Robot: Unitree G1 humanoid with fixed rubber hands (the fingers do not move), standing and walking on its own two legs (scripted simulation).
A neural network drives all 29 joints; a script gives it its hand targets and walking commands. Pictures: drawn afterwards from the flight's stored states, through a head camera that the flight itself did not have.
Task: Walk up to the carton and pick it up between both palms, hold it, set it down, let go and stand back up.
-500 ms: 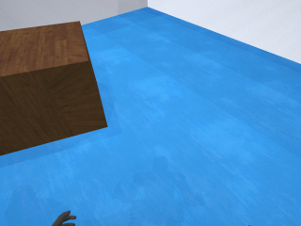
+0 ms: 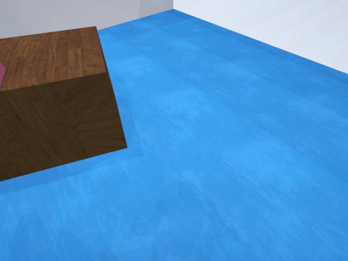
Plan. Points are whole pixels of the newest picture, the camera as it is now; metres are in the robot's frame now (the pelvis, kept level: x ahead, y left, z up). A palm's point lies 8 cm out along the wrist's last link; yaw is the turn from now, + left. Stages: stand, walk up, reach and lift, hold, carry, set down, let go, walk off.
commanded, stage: stand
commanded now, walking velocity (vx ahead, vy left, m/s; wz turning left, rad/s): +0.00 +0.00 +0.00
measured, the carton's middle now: out of the picture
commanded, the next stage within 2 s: walk up in 1.14 s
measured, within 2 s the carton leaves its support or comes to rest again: neither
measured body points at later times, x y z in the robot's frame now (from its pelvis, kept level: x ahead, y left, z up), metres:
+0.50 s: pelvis +0.00 +0.00 +0.00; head +0.01 -0.01 +0.45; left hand +0.09 +0.28 -0.12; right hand +0.08 -0.29 -0.13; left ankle +0.02 +0.13 -0.74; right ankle +0.02 -0.11 -0.74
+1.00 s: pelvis +0.01 +0.00 +0.01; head +0.01 -0.01 +0.45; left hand +0.08 +0.28 -0.13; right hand +0.06 -0.29 -0.13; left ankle +0.02 +0.13 -0.74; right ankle +0.02 -0.11 -0.74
